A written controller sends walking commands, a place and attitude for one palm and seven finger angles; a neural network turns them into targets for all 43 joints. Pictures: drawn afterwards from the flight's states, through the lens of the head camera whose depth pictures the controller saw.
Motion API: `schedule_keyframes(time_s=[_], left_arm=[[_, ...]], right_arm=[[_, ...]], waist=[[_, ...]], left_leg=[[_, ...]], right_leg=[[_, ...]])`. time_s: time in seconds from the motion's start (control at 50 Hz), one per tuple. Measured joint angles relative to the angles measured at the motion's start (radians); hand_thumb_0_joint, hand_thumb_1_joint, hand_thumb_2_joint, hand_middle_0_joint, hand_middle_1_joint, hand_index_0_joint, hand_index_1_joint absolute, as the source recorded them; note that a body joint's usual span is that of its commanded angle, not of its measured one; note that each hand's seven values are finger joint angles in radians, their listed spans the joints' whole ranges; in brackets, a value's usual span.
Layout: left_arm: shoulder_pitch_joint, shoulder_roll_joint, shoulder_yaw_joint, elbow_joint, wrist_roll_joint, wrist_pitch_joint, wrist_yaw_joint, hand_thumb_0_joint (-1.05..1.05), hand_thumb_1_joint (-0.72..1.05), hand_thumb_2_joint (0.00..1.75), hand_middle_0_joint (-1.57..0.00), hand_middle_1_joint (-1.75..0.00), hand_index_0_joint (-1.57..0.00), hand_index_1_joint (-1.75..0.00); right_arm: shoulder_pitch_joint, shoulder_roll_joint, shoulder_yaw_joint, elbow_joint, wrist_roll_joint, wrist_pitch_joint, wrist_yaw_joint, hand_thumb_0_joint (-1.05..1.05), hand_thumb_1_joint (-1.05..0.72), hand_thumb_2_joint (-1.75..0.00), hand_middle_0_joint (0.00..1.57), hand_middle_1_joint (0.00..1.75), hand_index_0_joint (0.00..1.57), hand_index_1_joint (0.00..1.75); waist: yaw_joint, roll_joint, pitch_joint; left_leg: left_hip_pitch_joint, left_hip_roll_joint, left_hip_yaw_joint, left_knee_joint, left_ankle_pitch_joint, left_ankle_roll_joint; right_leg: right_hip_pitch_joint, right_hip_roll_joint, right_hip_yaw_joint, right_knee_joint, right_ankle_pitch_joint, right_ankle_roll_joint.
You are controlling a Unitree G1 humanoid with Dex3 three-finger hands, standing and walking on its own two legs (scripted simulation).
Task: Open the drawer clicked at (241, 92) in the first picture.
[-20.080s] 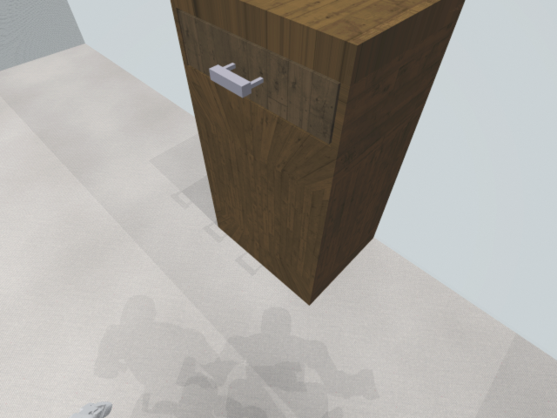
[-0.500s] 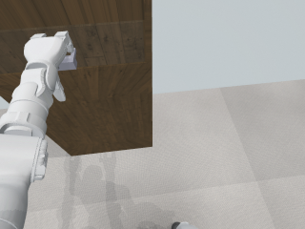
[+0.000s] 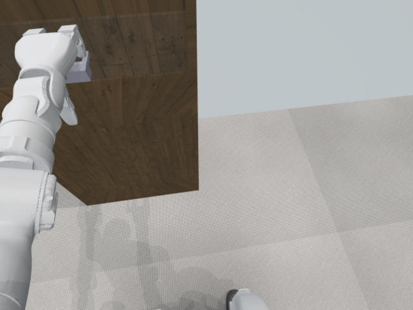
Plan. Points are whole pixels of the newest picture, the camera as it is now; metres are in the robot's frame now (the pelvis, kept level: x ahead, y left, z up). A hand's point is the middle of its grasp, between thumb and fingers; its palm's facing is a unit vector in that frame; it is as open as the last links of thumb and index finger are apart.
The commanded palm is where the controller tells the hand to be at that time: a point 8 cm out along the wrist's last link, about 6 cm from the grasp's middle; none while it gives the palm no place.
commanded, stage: lower the fingers behind the handle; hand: left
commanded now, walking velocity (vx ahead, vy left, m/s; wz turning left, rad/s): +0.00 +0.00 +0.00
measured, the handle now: (60, 65) +0.58 +0.24 +0.10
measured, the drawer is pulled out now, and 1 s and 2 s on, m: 0.00 0.00 0.00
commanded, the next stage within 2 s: lift the fingers back up to retry in 0.20 s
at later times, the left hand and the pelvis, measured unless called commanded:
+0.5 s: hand (62, 75) +0.54 +0.22 +0.12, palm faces -0.04 +0.00 -1.00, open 13.6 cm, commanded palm +0.53 +0.23 +0.17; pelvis -0.01 +0.01 +0.00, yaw +0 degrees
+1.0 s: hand (39, 53) +0.53 +0.23 +0.17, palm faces -0.02 +0.00 -1.00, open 13.8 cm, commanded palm +0.52 +0.23 +0.22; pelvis +0.03 +0.01 +0.01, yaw +1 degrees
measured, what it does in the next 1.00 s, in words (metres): stands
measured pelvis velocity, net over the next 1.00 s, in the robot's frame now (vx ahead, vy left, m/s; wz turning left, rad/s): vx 0.03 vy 0.01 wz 0.02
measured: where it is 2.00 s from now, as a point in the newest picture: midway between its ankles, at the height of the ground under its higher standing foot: outside the picture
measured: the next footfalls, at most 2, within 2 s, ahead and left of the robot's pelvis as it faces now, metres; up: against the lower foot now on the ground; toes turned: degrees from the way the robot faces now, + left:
none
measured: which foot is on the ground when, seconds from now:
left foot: down 0.00-1.00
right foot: down 0.00-1.00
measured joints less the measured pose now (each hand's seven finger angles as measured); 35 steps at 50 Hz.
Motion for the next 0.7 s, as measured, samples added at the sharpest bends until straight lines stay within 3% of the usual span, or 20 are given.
schedule_keyframes(time_s=[0.46,0.58,0.7], left_arm=[[-0.040,0.046,0.009,0.017,-0.001,-0.013,-0.044,0.00,-0.49,0.30,-0.33,-1.21,-0.32,-1.31],[-0.006,0.041,0.025,-0.015,-0.002,-0.024,-0.062,0.00,-0.49,0.30,-0.33,-1.20,-0.33,-1.26],[0.046,0.018,0.025,-0.092,-0.021,-0.026,-0.064,0.00,-0.49,0.30,-0.33,-1.20,-0.33,-1.22]], right_arm=[[0.038,0.005,0.012,-0.004,0.008,-0.010,-0.008,0.01,-0.91,-0.89,0.21,0.30,0.20,0.30],[0.042,0.008,0.005,0.000,0.002,-0.016,-0.009,0.01,-0.91,-0.89,0.21,0.30,0.20,0.30],[0.049,0.015,-0.008,0.012,-0.003,-0.009,0.001,0.01,-0.91,-0.89,0.21,0.30,0.20,0.30]], waist=[[-0.025,0.012,0.010],[-0.017,0.017,0.010],[0.012,0.024,0.004]], left_leg=[[-0.047,0.000,0.005,0.032,0.000,0.008],[-0.014,-0.001,0.008,0.004,0.005,0.009],[0.045,-0.003,0.002,-0.035,0.007,0.007]], right_leg=[[-0.041,0.000,0.009,0.014,0.014,0.006],[-0.008,0.001,0.010,-0.015,0.019,0.008],[0.054,0.000,0.002,-0.054,0.017,0.008]])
